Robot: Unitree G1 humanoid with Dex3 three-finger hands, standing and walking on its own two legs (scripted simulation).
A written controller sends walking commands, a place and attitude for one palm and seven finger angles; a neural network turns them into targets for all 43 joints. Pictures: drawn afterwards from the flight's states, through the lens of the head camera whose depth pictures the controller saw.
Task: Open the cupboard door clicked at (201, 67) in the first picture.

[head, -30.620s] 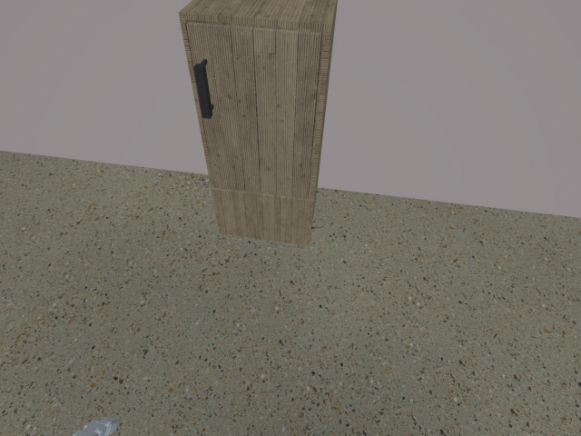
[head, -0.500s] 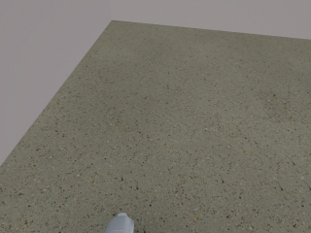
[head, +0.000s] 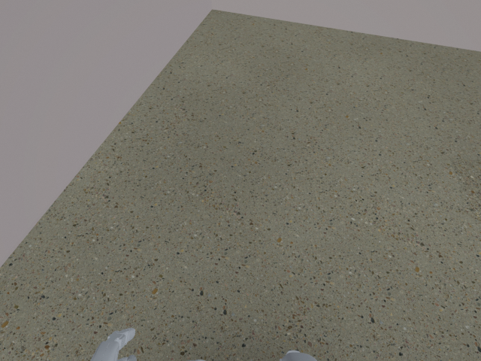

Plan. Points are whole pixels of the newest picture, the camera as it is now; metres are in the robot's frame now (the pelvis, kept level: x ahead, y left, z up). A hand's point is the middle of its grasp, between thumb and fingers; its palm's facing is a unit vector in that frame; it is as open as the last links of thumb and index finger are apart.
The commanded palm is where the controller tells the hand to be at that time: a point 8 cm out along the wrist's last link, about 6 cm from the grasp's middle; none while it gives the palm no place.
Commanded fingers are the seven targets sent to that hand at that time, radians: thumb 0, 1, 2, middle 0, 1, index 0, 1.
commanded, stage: turn to face it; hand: left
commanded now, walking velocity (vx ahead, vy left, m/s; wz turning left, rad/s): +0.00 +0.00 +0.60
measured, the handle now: out of the picture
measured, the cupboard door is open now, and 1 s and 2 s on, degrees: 49 49 49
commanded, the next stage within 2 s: none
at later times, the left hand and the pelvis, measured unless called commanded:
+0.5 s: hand out of the picture +0.01 +0.20 -0.19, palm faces +0.35 -0.90 -0.26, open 7.4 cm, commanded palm none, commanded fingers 0.00 0.90 0.90 -0.20 -0.30 -0.20 -0.30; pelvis +0.05 -0.02 -0.02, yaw +19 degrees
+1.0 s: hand out of the picture +0.04 +0.12 -0.15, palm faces +0.59 -0.77 -0.24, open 7.4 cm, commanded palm none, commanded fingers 0.00 0.90 0.90 -0.20 -0.30 -0.20 -0.30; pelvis +0.10 -0.07 +0.01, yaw +37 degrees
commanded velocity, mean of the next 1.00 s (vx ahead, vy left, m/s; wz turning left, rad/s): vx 0.00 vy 0.00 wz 0.60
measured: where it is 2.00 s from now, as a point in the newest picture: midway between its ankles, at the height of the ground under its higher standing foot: outside the picture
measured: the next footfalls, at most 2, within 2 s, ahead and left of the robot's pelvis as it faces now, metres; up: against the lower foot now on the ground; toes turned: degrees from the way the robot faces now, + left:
right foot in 0.06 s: +0.06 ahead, -0.14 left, +0.00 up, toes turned +1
left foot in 0.44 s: +0.09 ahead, +0.11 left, +0.00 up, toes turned +24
